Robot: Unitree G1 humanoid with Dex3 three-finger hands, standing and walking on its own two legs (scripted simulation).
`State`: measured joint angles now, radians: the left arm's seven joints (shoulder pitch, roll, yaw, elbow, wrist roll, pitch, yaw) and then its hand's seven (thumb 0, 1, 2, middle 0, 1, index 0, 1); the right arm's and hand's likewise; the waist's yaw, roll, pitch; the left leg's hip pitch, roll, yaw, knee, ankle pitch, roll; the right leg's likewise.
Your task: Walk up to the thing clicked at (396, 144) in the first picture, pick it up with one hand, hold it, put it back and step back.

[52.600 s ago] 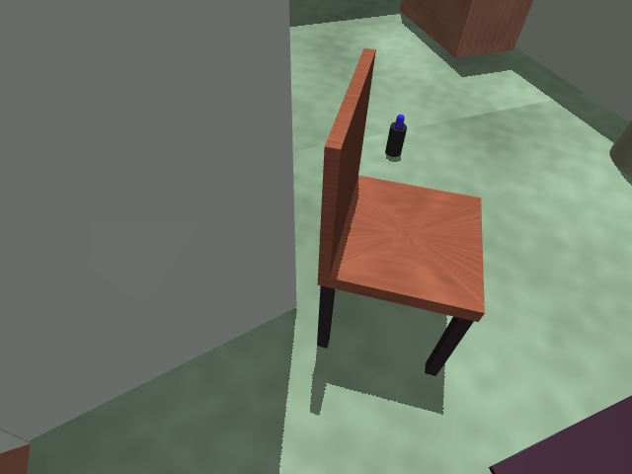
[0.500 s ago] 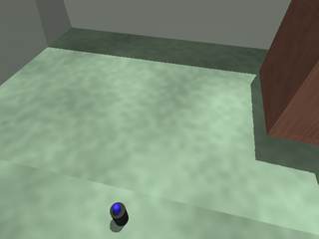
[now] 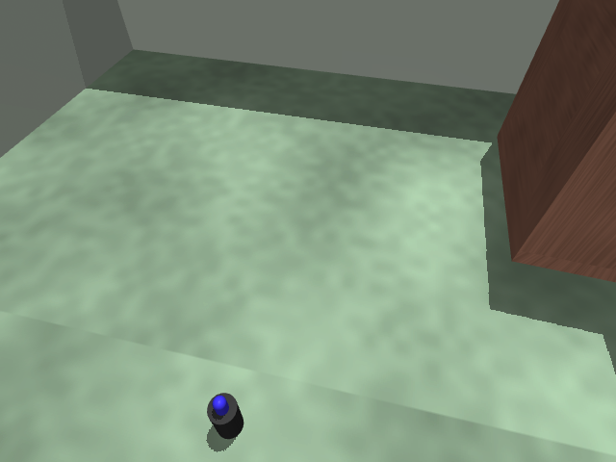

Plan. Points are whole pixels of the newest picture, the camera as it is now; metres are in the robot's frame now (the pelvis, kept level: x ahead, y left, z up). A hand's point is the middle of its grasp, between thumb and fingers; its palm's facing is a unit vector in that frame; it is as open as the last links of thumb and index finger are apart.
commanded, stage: stand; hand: left
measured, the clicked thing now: (224, 413) +0.37 +0.24 -0.67
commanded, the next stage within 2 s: step back in 0.18 s
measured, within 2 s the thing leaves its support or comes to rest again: neither
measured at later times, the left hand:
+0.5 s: hand out of the picture +0.10 +0.31 -0.18, palm faces -0.02 -0.93 -0.37, open 7.4 cm
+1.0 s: hand out of the picture -0.02 +0.29 -0.16, palm faces -0.09 -0.92 -0.39, open 7.4 cm
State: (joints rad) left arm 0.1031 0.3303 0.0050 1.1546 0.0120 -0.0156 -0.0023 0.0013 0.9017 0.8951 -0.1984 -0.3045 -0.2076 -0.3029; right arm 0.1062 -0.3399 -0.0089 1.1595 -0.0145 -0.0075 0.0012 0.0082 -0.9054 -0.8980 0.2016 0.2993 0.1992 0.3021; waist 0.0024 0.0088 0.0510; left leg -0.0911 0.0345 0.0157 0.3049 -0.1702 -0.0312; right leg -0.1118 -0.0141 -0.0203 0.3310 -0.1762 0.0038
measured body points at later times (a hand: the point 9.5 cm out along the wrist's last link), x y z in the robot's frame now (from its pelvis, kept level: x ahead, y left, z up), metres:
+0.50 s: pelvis -0.05 +0.04 -0.03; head +0.02 +0.06 +0.42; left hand +0.10 +0.36 -0.16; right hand +0.03 -0.29 -0.14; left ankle -0.06 +0.13 -0.75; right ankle +0.00 -0.11 -0.74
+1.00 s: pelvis -0.14 +0.04 -0.02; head -0.09 +0.02 +0.42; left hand -0.02 +0.34 -0.14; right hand -0.06 -0.28 -0.15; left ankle -0.11 +0.15 -0.70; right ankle -0.14 -0.08 -0.75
